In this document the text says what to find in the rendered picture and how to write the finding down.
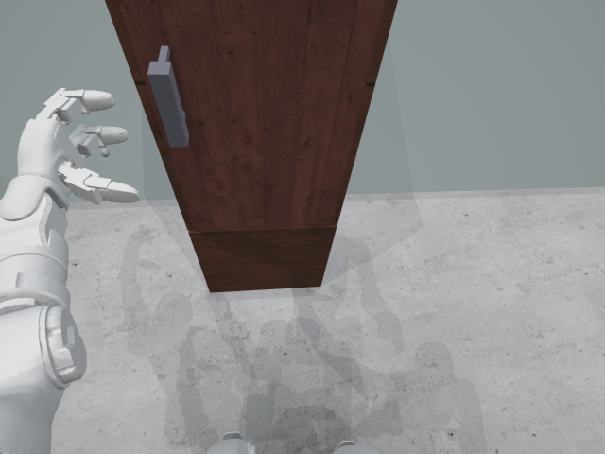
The left robot forearm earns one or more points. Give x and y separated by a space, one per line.
34 254

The robot left hand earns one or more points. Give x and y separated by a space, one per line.
45 147

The robot shin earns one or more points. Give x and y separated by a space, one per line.
232 435
343 443

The robot left upper arm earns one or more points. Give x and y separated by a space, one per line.
41 353

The robot right shin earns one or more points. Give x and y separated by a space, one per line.
343 443

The robot left shin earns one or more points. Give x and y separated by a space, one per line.
232 435

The handle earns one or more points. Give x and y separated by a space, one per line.
165 91

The cupboard door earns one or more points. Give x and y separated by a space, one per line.
272 91

